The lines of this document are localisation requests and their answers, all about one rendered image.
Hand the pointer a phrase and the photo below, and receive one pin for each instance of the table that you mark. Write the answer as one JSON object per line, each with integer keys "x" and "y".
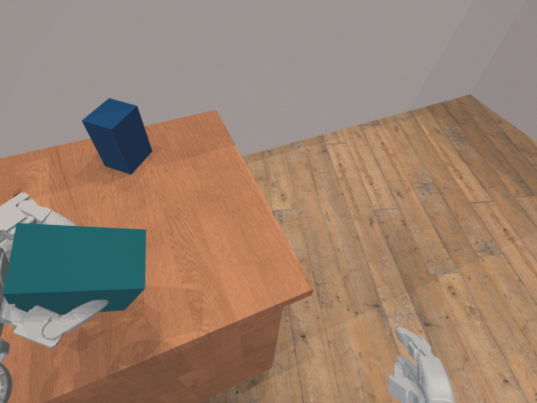
{"x": 218, "y": 271}

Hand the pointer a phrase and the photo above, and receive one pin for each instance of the left robot hand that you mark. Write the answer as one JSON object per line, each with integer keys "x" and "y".
{"x": 39, "y": 325}

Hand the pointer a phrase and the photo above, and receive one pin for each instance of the right robot hand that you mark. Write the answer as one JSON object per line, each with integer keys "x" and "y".
{"x": 423, "y": 383}

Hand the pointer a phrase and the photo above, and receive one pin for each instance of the sponge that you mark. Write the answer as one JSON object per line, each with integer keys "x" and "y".
{"x": 62, "y": 267}

